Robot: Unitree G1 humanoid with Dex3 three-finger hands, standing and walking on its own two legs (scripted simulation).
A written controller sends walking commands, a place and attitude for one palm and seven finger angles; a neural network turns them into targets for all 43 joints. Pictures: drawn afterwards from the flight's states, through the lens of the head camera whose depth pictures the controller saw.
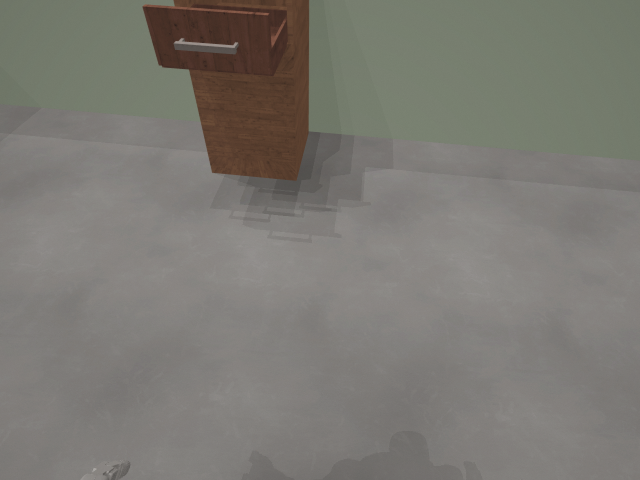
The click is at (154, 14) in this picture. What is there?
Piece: drawer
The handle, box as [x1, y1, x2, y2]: [174, 38, 238, 53]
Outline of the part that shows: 174,42 175,49 223,53 235,53 238,45 237,42 235,42 233,45 185,42 183,38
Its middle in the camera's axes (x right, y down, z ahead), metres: -0.36 -0.61 +1.21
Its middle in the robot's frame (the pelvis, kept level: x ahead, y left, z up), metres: +1.30 +0.43 -0.01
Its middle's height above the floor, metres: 0.76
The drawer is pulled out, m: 0.28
